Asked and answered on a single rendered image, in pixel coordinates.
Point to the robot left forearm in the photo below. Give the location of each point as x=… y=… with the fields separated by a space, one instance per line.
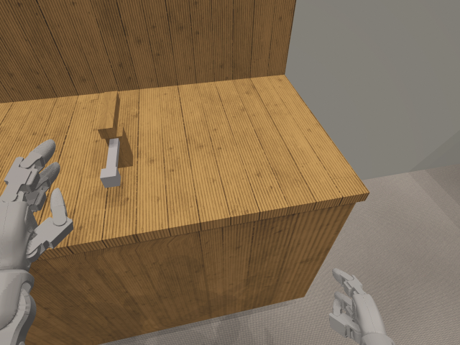
x=17 y=306

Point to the robot right hand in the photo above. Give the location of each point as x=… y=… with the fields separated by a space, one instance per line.
x=362 y=316

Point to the tap lever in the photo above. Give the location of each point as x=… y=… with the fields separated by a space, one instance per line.
x=110 y=176

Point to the counter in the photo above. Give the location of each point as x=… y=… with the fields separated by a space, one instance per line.
x=232 y=193

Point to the robot left hand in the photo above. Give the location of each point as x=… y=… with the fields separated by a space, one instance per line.
x=24 y=195

